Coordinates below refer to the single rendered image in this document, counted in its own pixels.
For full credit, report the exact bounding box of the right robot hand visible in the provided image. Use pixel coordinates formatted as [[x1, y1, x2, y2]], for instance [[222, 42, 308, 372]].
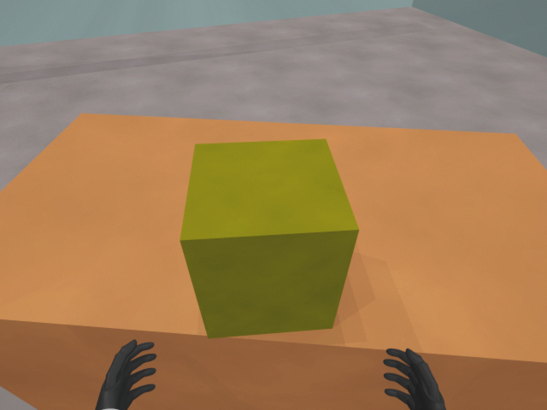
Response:
[[383, 348, 446, 410]]

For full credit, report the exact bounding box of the left robot hand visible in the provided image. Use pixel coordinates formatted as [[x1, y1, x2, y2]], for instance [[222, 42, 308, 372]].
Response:
[[95, 339, 156, 410]]

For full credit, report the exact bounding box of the carton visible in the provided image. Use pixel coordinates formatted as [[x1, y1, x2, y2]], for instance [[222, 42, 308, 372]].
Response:
[[180, 139, 359, 338]]

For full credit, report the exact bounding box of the pedestal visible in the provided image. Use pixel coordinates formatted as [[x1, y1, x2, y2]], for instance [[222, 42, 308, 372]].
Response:
[[0, 113, 547, 410]]

